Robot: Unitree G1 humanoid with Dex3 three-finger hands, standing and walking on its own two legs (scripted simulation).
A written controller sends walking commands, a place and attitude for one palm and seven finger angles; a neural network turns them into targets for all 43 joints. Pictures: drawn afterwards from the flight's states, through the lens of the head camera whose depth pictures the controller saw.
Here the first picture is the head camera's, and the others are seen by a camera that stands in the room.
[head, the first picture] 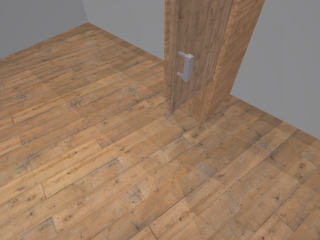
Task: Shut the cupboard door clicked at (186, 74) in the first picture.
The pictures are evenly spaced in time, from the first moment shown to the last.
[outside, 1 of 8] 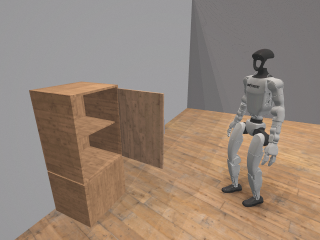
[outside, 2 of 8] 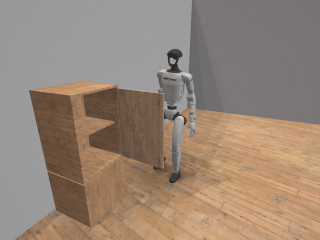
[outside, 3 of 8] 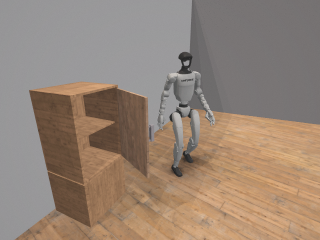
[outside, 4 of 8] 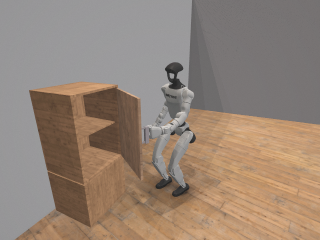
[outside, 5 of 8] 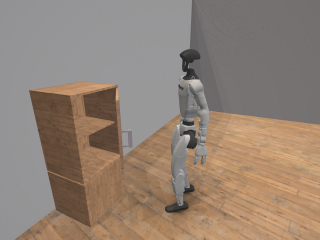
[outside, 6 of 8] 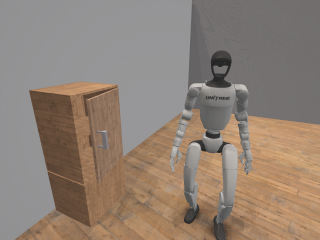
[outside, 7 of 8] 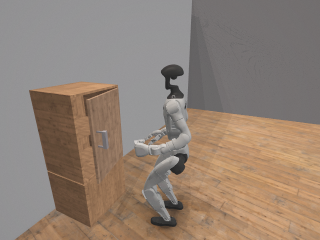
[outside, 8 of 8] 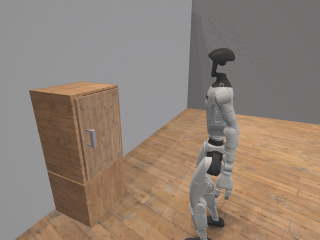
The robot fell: no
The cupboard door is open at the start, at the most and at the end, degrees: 86 86 0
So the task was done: yes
